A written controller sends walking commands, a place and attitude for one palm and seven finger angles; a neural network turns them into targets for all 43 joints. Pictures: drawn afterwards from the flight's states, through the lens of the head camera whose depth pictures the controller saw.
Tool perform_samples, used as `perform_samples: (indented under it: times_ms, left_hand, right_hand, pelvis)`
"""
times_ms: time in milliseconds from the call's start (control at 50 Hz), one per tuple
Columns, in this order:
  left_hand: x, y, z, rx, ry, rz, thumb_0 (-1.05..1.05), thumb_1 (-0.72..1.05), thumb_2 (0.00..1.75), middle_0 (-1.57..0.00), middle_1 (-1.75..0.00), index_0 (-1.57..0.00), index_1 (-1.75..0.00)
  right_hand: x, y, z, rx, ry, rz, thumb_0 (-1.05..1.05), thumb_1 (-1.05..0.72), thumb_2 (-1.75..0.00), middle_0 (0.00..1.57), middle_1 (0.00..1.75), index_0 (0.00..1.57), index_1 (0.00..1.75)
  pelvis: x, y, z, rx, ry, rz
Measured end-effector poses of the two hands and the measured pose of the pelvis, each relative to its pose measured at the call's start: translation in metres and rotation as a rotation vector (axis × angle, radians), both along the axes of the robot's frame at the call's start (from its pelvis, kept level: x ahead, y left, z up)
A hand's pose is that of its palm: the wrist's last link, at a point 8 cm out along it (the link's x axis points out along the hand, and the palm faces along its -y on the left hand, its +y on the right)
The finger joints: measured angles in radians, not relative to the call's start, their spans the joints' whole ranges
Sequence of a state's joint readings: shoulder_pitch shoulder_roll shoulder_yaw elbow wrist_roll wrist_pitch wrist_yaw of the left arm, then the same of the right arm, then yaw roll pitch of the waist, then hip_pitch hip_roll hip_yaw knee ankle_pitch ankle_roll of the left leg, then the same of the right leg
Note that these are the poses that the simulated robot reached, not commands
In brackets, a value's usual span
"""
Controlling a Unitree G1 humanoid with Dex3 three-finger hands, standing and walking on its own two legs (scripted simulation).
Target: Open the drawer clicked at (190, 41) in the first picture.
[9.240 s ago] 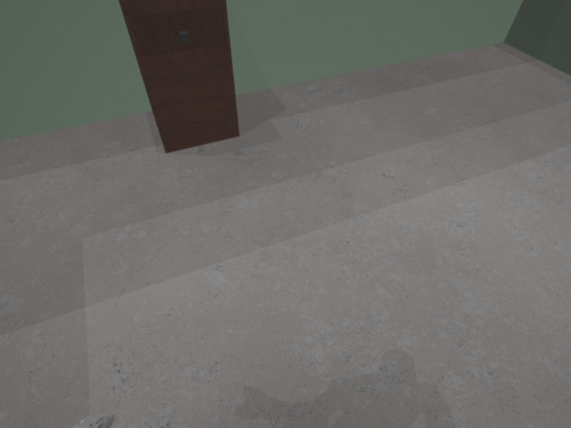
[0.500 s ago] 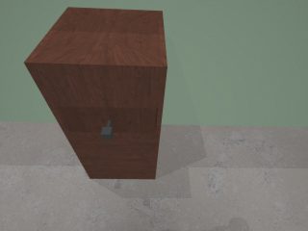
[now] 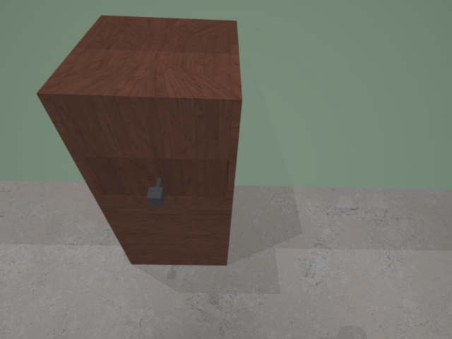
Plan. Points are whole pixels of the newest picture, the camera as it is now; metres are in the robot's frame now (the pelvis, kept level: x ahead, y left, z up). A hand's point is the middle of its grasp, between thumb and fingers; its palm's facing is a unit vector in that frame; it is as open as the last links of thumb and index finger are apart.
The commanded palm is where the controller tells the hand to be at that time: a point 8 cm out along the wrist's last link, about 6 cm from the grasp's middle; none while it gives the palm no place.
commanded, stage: look again from close up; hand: left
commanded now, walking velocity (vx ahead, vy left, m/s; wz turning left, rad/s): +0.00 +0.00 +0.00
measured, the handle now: (157, 190) +0.51 +0.22 -0.15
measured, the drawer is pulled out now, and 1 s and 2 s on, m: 0.00 0.00 0.00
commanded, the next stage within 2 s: raise the hand with hooked fingers in 0.40 s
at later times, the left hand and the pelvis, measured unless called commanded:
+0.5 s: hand out of the picture -0.02 +0.16 -0.18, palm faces +0.04 -0.98 -0.18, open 7.4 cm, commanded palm +0.10 +0.21 -0.07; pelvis +0.01 +0.00 +0.00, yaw +0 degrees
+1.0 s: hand (115, 333) +0.15 +0.20 -0.08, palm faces -0.02 -0.10 -0.99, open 9.0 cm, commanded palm +0.16 +0.21 +0.00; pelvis -0.01 -0.04 -0.06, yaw -1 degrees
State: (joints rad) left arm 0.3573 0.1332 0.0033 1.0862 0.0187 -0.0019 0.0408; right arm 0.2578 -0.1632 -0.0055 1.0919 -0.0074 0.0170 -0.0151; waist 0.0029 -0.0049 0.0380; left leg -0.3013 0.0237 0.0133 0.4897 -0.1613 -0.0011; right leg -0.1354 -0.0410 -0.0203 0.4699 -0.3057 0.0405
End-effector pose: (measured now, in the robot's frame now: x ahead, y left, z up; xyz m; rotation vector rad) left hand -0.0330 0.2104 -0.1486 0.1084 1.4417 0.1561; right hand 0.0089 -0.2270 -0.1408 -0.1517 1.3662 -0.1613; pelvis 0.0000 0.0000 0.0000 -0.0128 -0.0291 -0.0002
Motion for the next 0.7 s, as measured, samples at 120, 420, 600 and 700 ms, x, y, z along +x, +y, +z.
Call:
perform_samples:
  times_ms: [120,420,600,700]
  left_hand:
    - [0.008,0.000,0.000,0.003,-0.018,-0.004,0.00,0.90,0.90,-0.20,-0.30,-0.20,-0.30]
    - [0.013,0.003,0.002,0.013,-0.010,-0.007,0.00,0.90,0.90,-0.20,-0.30,-0.20,-0.30]
    - [0.088,0.018,0.053,0.208,-0.399,-0.174,0.02,0.91,0.89,-0.20,-0.31,-0.21,-0.31]
    - [0.187,0.018,0.137,0.647,-0.845,-0.548,0.02,0.85,0.87,-0.20,-0.35,-0.21,-0.34]
  right_hand:
    - [-0.001,0.000,0.000,0.001,0.006,-0.001,0.00,-0.92,-0.90,0.20,0.30,0.20,0.30]
    - [0.000,0.000,0.000,0.005,0.018,-0.004,0.00,-0.92,-0.90,0.20,0.30,0.20,0.30]
    - [0.034,-0.010,0.009,-0.060,-0.253,-0.003,0.01,-0.92,-0.90,0.20,0.30,0.20,0.30]
    - [0.103,-0.019,0.020,-0.070,-0.583,0.054,0.01,-0.92,-0.90,0.20,0.30,0.20,0.30]
  pelvis:
    - [0.001,-0.001,0.000,0.000,0.002,0.002]
    - [0.006,-0.002,0.001,0.001,0.005,-0.001]
    - [0.004,-0.002,-0.006,0.018,0.022,-0.015]
    - [-0.006,-0.005,-0.020,0.023,0.088,-0.003]
